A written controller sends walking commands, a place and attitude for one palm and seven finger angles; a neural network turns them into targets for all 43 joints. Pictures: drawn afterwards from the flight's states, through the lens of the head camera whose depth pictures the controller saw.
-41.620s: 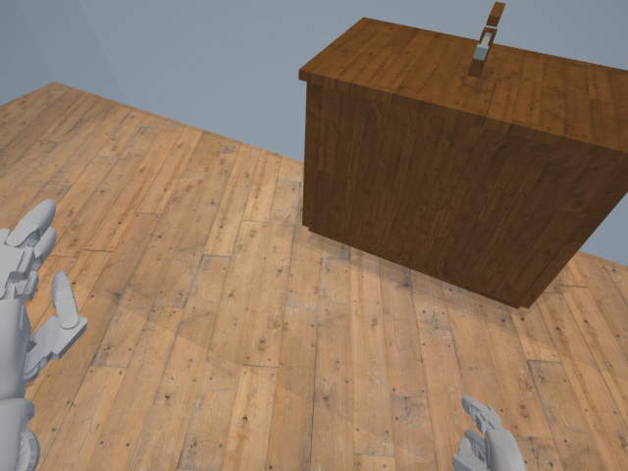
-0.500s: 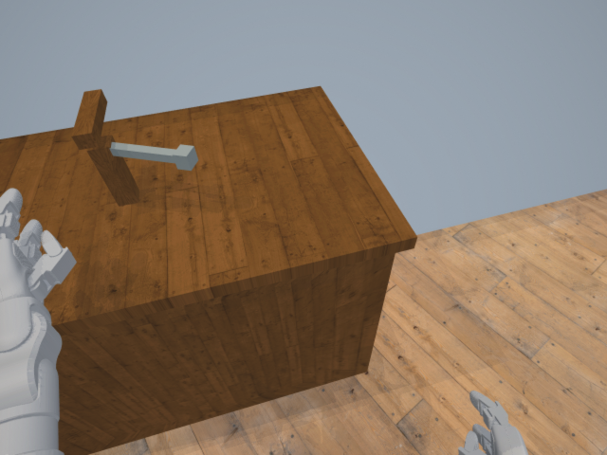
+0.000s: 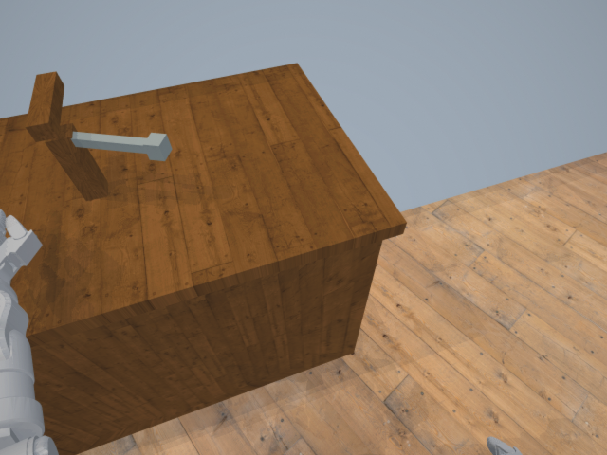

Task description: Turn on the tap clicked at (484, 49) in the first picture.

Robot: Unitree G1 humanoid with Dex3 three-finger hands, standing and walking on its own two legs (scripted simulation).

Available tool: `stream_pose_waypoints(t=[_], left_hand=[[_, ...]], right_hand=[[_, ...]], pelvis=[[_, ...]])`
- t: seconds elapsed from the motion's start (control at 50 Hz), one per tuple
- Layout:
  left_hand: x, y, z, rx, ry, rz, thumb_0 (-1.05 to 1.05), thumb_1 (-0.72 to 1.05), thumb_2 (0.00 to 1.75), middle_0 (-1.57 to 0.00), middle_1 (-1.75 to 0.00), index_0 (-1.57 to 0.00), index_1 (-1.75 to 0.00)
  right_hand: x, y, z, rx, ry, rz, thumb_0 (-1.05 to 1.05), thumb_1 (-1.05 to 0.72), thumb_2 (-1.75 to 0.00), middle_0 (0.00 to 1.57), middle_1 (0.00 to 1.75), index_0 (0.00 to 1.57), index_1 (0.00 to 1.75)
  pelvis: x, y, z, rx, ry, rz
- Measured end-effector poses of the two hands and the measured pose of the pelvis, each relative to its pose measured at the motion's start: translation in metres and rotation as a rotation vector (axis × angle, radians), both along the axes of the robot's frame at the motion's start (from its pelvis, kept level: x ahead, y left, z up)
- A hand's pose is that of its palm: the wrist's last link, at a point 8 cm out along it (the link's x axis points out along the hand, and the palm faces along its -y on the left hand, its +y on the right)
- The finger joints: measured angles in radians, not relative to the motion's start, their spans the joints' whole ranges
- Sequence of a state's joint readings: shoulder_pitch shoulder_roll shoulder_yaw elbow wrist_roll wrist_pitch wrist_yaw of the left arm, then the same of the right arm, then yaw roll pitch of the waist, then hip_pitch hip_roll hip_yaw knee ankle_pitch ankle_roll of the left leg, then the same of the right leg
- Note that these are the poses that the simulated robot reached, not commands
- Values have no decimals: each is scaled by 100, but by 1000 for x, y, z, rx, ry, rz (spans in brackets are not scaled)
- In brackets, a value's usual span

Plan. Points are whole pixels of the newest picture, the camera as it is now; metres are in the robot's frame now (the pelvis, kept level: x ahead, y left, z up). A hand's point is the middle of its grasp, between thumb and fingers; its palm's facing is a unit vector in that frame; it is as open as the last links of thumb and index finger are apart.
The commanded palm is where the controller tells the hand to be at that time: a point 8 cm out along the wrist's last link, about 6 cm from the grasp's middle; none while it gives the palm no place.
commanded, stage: reach beside the lever's end, fingers flat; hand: left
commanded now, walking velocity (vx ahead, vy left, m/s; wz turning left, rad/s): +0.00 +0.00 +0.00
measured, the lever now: (158, 146) +0.50 +0.23 +0.13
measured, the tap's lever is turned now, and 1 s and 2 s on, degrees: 62 62 62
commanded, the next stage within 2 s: push the lever round in 0.28 s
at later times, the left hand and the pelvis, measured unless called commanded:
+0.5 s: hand (42, 239) +0.34 +0.34 +0.12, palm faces +0.56 -0.83 -0.07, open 7.8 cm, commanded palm +0.29 +0.37 +0.12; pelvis +0.01 +0.02 +0.00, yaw +1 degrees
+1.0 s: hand (72, 234) +0.35 +0.30 +0.12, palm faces +0.57 -0.82 -0.08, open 7.8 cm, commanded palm +0.30 +0.34 +0.12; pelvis +0.01 +0.00 +0.00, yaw +0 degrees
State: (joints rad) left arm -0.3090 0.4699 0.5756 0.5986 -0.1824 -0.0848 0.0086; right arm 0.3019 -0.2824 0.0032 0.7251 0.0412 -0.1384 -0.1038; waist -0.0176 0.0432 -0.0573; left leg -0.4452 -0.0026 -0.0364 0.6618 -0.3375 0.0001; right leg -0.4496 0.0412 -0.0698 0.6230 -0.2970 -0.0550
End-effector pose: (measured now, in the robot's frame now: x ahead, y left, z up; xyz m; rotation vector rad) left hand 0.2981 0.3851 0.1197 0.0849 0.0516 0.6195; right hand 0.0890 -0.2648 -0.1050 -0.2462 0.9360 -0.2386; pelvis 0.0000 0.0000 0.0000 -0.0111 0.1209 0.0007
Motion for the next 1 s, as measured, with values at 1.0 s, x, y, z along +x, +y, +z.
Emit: stream_pose_waypoints(t=[1.0], left_hand=[[3, -51, 2, 2, -36, -15, 2, 90, 90, -15, -15, -15, -15]], right_hand=[[39, 13, 4, 40, -65, 41, 1, -91, -90, 20, 30, 20, 30]], pelvis=[[5, -3, 2, 6, -31, 4]])
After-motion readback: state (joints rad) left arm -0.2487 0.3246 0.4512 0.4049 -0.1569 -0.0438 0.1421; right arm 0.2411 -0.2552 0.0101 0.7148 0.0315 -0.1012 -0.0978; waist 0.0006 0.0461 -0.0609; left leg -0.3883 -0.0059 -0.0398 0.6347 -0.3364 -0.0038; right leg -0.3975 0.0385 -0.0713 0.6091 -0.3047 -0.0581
